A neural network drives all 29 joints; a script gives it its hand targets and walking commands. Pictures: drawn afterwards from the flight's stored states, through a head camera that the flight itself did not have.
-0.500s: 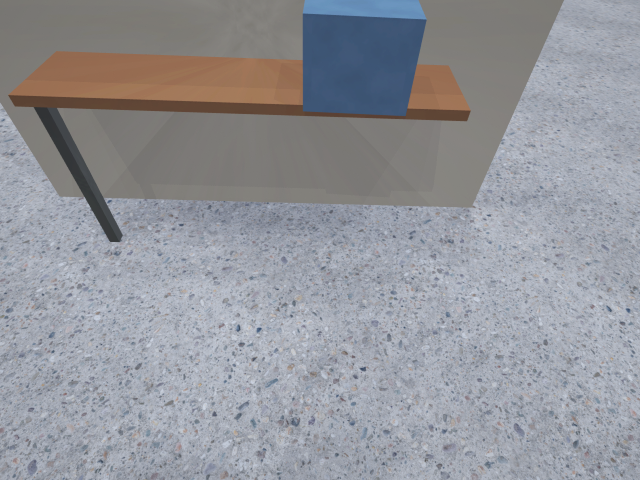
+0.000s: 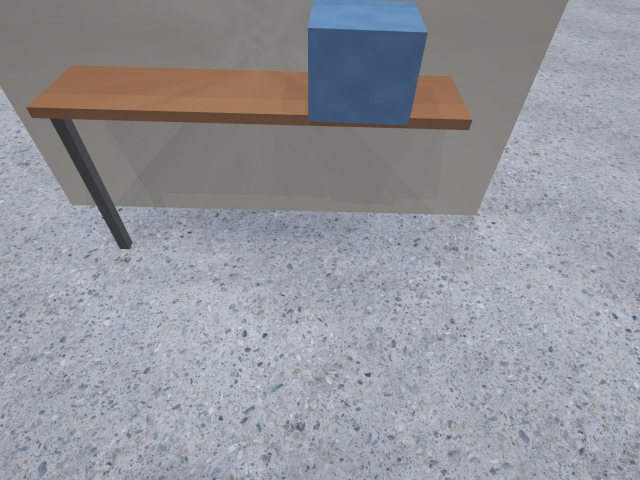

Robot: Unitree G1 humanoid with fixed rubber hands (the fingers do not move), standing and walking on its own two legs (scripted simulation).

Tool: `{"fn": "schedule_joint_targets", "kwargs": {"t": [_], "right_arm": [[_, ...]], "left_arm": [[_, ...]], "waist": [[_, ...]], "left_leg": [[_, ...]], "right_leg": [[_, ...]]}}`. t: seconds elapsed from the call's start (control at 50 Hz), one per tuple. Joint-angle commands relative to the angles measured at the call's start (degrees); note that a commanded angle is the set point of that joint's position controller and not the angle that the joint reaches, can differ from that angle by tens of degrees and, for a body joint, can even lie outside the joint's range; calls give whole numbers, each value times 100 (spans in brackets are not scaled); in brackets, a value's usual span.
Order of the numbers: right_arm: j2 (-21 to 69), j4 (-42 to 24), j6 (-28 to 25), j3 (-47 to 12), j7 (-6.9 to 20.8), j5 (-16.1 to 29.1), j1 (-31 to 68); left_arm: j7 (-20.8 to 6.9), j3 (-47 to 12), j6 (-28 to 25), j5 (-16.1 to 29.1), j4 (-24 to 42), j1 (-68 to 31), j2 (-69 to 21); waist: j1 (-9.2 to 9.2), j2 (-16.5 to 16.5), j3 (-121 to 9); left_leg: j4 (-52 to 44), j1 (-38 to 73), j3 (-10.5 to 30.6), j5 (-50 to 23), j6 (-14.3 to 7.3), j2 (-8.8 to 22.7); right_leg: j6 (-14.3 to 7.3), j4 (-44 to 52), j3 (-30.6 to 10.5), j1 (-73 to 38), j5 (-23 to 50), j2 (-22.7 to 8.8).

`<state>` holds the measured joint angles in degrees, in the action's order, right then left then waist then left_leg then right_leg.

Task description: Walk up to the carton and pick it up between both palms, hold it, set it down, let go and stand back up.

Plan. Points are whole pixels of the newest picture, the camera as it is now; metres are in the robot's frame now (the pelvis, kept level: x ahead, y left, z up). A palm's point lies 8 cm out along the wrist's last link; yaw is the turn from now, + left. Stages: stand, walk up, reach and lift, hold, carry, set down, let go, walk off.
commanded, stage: walk up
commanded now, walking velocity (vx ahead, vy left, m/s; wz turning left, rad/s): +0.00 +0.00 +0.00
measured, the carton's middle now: (361, 62) +1.21 -0.07 +0.02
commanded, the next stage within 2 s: none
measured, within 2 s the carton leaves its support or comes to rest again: neither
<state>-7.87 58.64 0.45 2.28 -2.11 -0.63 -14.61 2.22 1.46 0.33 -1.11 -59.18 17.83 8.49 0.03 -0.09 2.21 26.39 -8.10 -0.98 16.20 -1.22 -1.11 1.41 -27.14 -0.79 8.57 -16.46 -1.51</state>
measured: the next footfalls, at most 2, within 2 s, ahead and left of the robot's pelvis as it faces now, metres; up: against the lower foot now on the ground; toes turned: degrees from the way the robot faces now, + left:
left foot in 0.82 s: +0.40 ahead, +0.12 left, +0.00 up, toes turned +8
right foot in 1.36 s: +0.62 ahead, -0.18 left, +0.00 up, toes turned -11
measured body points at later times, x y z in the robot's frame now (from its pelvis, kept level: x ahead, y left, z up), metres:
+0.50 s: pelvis +0.04 -0.04 +0.00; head +0.04 -0.07 +0.45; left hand -0.02 +0.19 -0.14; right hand +0.10 -0.29 -0.16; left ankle +0.03 +0.11 -0.66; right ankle -0.03 -0.13 -0.74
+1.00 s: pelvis +0.29 +0.02 -0.01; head +0.33 +0.03 +0.44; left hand +0.30 +0.27 -0.16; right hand +0.35 -0.22 -0.15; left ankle +0.36 +0.12 -0.74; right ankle +0.20 -0.11 -0.62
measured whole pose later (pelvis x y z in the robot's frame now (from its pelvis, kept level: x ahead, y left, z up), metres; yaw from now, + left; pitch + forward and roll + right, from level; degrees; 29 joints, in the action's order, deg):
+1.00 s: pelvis +0.29 +0.02 -0.01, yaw -1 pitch -2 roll +0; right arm -10.2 56.7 -3.7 3.1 0.6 -1.7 -11.9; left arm -0.3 3.9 -3.3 -1.2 -56.5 19.3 11.9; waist -0.3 -1.3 6.1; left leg 32.1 -19.0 -8.7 11.5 -2.6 2.6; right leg -1.6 -75.4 1.9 23.8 -18.2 -4.5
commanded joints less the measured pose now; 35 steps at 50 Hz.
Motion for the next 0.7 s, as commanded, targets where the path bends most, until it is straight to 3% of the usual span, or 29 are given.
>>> {"fn": "schedule_joint_targets", "kwargs": {"t": [0.0, 0.04, 0.06, 0.08, 0.1, 0.12, 0.14, 0.16, 0.18, 0.2, 0.22, 0.24, 0.28, 0.3, 0.32, 0.34, 0.36, 0.38, 0.4, 0.42, 0.44, 0.46, 0.5, 0.52, 0.54, 0.58, 0.6, 0.64, 0.68], "right_arm": [[-402, -21, -63, 65, -21, 3, -382], [-600, 150, -34, 101, -27, 9, -396], [-342, 181, -40, 44, -17, 15, -539], [-318, 289, -18, 12, -32, -6, -560], [-244, 238, -24, -9, -26, 38, -459], [-1089, -147, -31, 191, -149, 7, -192], [-927, -80, -80, 199, 68, 23, -812], [-977, -136, -33, 240, 93, -8, -493], [-1000, -237, -64, 268, 93, -50, -286], [-1058, -118, -111, 275, 77, -30, -147], [-1112, -85, -169, 301, 67, -95, -269], [-1122, -74, -192, 302, 81, -116, -131], [-1143, -189, -224, 312, 96, -149, 371], [-1242, -259, -240, 369, 116, -159, 512], [-1081, -282, -268, 376, 130, -159, 333], [-780, -377, -276, 292, 152, -121, 458], [-319, -560, -338, 144, 202, -89, 589], [-367, -765, -313, 199, 223, -153, 779], [-517, -739, -303, 247, 308, -148, 750], [-497, -647, -324, 230, 425, -99, 522], [-430, -562, -329, 191, 493, -100, 353], [-479, -495, -312, 200, 506, -121, 236], [-404, -521, -243, 207, 533, -135, 244], [-406, -574, -184, 175, 549, -132, 345], [-470, -562, -140, 244, 570, -110, 432], [-480, -785, -114, 149, 585, -117, 895], [-334, -789, -130, 104, 601, -123, 829], [-348, -1079, -154, 43, 632, -82, 1524], [-352, -1149, -183, 13, 640, -62, 1873]], "left_arm": [[66, 8, -67, 35, -123, 520, 318], [51, 7, -69, 47, -4, 342, 298], [50, -40, -63, 54, -141, 550, 160], [31, 44, -75, 26, -143, 415, 391], [65, 58, -68, 21, -196, 371, 450], [115, 398, -17, -24, 170, -188, 1095], [-62, 276, -71, 55, 194, 540, 754], [-112, 166, 27, 31, 315, -79, 517], [-182, 168, 40, -31, 527, -432, 318], [-224, 143, -27, -61, 678, -474, 24], [-250, 145, -110, -108, 729, -467, 187], [-284, 147, -185, -104, 760, -308, 128], [-304, 174, -275, -53, 494, 498, 179], [-279, 207, -324, -29, 205, 1104, 188], [-236, 218, -377, -54, -130, 1700, 204], [-156, 249, -449, -58, -375, 2428, 361], [-119, 319, -475, -112, -359, 2670, 749], [-99, 421, -432, -176, -277, 2530, 1247], [-81, 424, -447, -156, -80, 1896, 1200], [-104, 347, -482, -197, -1, 1587, 970], [-102, 313, -535, -207, 120, 1362, 995], [-125, 307, -588, -117, 223, 1166, 1027], [-189, 175, -674, -28, 93, 1486, 658], [-229, 123, -679, -1, 67, 1656, 550], [-237, 144, -675, -46, 29, 1701, 493], [-214, 54, -662, -80, -42, 2148, 465], [-199, 57, -667, -57, 44, 2015, 486], [-154, 49, -638, -69, 38, 2072, 527], [-100, 60, -640, -83, 43, 2259, 657]], "waist": [[-40, -96, 449], [-64, 138, 507], [4, -149, 746], [-83, 219, 431], [-96, -152, 533], [-88, 98, 1212], [-131, 145, -758], [-309, 461, 20], [-297, 1026, 416], [-201, 1396, 500], [-234, 1070, 540], [-63, 1309, 497], [386, 706, 247], [607, 455, 35], [722, -198, -85], [1013, -1397, -105], [1049, -2255, 253], [983, -1780, 529], [602, -629, 1125], [269, 86, 1046], [102, 278, 849], [57, -169, 720], [105, -724, 685], [155, -1015, 874], [150, -1041, 870], [316, -585, 894], [218, -885, 1041], [434, -1150, 1245], [593, -773, 1032]], "left_leg": [[-547, -171, 374, -976, -94, 516], [-586, -268, 380, -757, -83, 447], [-632, -416, 458, -775, -135, 547], [-576, -66, 445, -851, -134, 532], [-557, -74, 393, -780, -103, 507], [316, -536, 411, -3570, 33, 868], [-473, -60, 726, 2968, -182, 924], [-945, -695, 1226, 3647, -217, 1227], [-1551, -932, 1933, 3300, -431, 1771], [-1745, -987, 2130, 3020, -727, 2075], [-1916, -879, 2379, 2792, -775, 2083], [-1855, -1210, 1957, 2778, -657, 1906], [-1422, -1804, 1385, 2294, -524, 1562], [-933, -2110, 743, 2160, -307, 1169], [-114, -2254, 311, 2057, -244, 704], [2076, -3071, -257, 1722, -209, 381], [3308, -4052, -188, 1754, -81, 207], [3861, -4450, 280, 1340, -134, 371], [4153, -4505, 638, 656, -87, 609], [4261, -4323, 628, 150, -90, 696], [4129, -4217, 479, -227, -52, 724], [4003, -3915, 285, -545, 1, 720], [4053, -3543, 4, -1040, 20, 605], [4156, -3552, -137, -1126, 75, 617], [4220, -3534, -265, -1216, 71, 571], [3708, -3625, -457, -1280, 146, 632], [3133, -3771, -607, -1345, 141, 643], [2315, -3504, -614, -1405, 178, 737], [1557, -3581, -919, -1450, 114, 538]], "right_leg": [[-134, 495, -302, 327, 1009, -279], [-135, 500, -335, 408, 932, -294], [-158, 538, -293, 401, 768, -268], [-143, 535, -317, 331, 914, -252], [-164, 565, -282, 606, 842, -242], [-168, -353, -242, 907, 3498, -469], [-285, -41, -304, 534, -2746, -354], [-70, -772, 91, 1201, -2532, -65], [-47, -2031, 521, 1339, -1399, 53], [-3, -2304, 636, 1525, -675, -178], [-24, -2229, 504, 1649, -638, -333], [-19, -1985, 637, 1362, -804, -263], [-218, -829, 668, 92, -1049, -169], [-205, -276, 927, -854, -577, 41], [-190, 197, 1042, -1575, -437, 186], [-401, 926, -287, -2284, -1100, -749], [-558, 1433, -2315, -2184, -1220, -1990], [-1022, 2180, -3858, -1480, -2211, -2967], [-1089, 2353, -3850, -731, -2665, -2971], [-969, 2145, -3198, -660, -2014, -2639], [-758, 2002, -2292, -839, -1087, -2266], [-481, 1835, -1346, -730, -256, -1840], [-276, 1694, -651, -489, 1420, -1474], [-243, 1713, -250, -355, 1738, -1327], [-336, 1676, -61, -330, 2173, -1293], [-500, 1747, -154, -332, 2546, -1473], [-459, 1770, 179, -526, 2724, -1297], [-489, 1842, 132, -517, 2436, -1278], [-517, 1702, 213, -1241, 2866, -1374]]}}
